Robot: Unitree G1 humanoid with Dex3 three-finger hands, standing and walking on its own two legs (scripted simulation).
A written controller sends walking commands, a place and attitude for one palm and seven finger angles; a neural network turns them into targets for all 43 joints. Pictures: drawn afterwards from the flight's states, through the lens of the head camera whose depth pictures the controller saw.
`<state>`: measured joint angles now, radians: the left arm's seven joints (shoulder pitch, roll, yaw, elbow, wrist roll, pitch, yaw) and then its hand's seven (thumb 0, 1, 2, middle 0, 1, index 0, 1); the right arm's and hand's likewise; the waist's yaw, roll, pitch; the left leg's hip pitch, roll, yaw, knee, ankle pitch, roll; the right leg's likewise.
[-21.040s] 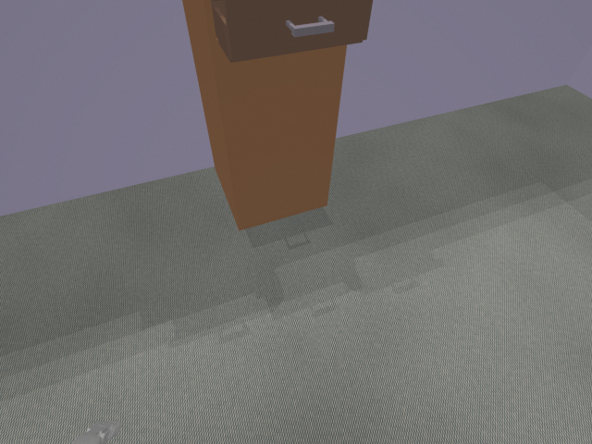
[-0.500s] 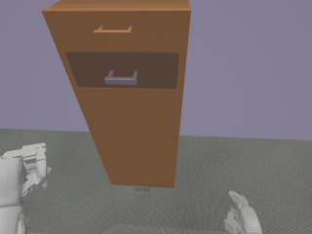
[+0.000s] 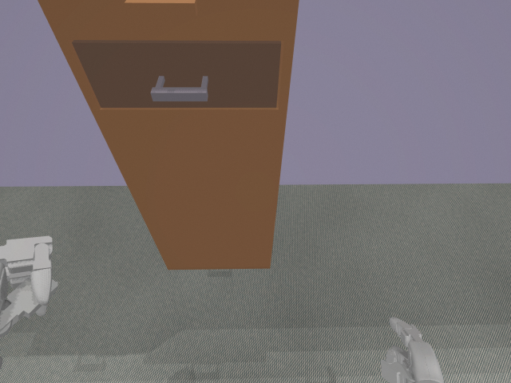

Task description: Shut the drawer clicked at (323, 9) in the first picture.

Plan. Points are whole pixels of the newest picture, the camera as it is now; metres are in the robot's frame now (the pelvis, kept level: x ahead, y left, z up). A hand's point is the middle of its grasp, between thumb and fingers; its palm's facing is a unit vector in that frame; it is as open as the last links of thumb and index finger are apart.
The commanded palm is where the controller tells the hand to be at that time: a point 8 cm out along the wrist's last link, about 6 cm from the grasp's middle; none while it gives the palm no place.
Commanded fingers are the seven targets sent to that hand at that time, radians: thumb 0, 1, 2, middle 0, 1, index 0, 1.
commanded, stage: step back with the hand held close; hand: left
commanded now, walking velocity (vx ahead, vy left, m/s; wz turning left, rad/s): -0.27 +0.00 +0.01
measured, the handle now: (181, 87) +0.61 +0.19 +0.13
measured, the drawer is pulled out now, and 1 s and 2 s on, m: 0.00 0.00 0.00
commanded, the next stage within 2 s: stop stepping back and stand still in 0.58 s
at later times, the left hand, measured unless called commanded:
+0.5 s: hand out of the picture +0.08 +0.27 +0.16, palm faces +0.45 -0.81 -0.39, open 3.3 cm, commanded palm +0.01 +0.30 +0.18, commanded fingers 0.00 0.90 0.90 -1.40 -1.60 -1.40 -1.60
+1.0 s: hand out of the picture -0.02 +0.25 +0.16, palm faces +0.39 -0.82 -0.41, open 3.2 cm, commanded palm -0.07 +0.28 +0.18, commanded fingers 0.00 0.90 0.90 -1.40 -1.60 -1.40 -1.60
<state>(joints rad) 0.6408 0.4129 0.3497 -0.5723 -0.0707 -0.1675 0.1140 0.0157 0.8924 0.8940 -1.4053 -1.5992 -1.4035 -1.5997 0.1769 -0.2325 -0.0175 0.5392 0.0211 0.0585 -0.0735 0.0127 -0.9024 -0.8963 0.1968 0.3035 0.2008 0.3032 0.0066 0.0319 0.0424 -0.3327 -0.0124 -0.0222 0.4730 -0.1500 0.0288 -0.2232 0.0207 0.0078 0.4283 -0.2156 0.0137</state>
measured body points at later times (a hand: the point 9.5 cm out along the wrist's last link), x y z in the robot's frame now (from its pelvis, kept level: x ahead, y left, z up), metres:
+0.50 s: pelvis -0.11 +0.02 -0.02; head -0.10 +0.04 +0.43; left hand +0.05 +0.31 +0.18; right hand +0.07 -0.22 -0.09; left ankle +0.01 +0.10 -0.74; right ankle -0.04 -0.13 -0.71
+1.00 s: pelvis -0.21 +0.00 -0.01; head -0.23 +0.01 +0.44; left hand -0.05 +0.29 +0.18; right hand -0.08 -0.25 -0.10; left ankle -0.15 +0.08 -0.74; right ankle -0.31 -0.11 -0.72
